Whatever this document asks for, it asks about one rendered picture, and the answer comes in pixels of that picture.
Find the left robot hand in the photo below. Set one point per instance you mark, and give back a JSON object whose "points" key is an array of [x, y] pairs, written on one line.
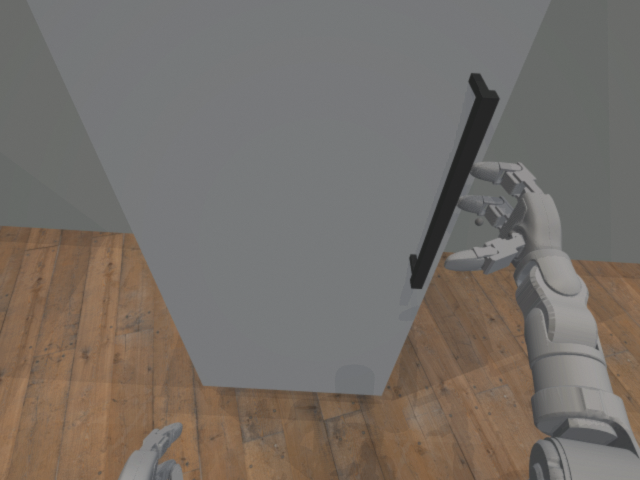
{"points": [[143, 463]]}

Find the handle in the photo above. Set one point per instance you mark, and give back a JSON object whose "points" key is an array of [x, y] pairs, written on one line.
{"points": [[477, 124]]}

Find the right robot forearm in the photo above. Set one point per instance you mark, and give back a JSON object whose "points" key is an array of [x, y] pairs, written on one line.
{"points": [[573, 395]]}

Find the right robot hand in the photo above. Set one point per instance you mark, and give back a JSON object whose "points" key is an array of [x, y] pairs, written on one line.
{"points": [[535, 220]]}

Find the robot right upper arm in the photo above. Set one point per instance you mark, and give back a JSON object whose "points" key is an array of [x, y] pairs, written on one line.
{"points": [[563, 459]]}

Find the fridge door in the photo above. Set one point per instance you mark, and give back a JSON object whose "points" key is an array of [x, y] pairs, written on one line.
{"points": [[278, 161]]}

